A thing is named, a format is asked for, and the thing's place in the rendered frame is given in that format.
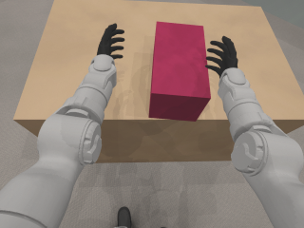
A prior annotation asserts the carton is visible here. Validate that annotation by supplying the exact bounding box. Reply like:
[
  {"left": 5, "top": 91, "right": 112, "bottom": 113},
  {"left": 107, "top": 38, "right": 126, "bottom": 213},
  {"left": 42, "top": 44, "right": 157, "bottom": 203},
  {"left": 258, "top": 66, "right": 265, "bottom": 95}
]
[{"left": 148, "top": 21, "right": 211, "bottom": 122}]

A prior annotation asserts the right robot upper arm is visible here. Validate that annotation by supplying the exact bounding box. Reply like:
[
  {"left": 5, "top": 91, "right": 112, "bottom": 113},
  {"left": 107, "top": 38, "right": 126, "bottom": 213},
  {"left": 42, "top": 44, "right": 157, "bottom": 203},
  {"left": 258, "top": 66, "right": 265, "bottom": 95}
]
[{"left": 231, "top": 130, "right": 304, "bottom": 228}]

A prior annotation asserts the robot right hand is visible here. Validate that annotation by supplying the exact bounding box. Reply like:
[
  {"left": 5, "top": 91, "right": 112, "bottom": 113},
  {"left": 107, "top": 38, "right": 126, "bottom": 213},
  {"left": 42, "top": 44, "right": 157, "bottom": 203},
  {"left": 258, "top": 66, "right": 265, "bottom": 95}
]
[{"left": 205, "top": 36, "right": 238, "bottom": 78}]

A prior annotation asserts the right robot forearm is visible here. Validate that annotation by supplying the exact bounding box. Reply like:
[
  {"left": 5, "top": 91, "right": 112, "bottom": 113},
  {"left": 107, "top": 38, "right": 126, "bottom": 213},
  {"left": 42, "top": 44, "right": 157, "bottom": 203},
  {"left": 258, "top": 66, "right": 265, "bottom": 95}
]
[{"left": 218, "top": 67, "right": 304, "bottom": 161}]

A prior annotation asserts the left robot upper arm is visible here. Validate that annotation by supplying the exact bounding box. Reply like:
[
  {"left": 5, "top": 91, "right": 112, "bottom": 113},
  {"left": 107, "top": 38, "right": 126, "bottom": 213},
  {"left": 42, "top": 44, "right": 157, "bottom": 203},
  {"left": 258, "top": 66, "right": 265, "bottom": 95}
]
[{"left": 0, "top": 114, "right": 102, "bottom": 228}]

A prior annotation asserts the left robot forearm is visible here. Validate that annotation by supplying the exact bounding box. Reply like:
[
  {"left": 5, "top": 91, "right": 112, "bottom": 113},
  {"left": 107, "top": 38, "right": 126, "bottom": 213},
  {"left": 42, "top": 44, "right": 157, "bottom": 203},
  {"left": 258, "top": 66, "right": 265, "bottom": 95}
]
[{"left": 37, "top": 54, "right": 117, "bottom": 154}]

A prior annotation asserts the robot left hand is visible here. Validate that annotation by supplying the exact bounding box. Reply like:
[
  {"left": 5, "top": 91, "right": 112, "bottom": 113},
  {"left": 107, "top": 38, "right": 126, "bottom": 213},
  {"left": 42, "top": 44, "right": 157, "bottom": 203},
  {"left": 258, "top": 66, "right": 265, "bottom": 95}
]
[{"left": 97, "top": 23, "right": 125, "bottom": 60}]

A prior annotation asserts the robot left foot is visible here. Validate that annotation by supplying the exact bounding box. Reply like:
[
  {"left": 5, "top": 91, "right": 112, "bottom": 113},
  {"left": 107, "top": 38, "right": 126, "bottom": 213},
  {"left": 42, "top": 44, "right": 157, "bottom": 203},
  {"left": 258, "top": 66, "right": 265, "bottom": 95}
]
[{"left": 117, "top": 206, "right": 132, "bottom": 228}]

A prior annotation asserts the pedestal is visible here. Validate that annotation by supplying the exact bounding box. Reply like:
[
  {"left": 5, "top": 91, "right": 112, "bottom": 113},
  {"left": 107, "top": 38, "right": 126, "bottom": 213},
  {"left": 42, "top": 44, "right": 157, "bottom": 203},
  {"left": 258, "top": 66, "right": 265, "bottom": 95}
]
[{"left": 13, "top": 0, "right": 304, "bottom": 163}]

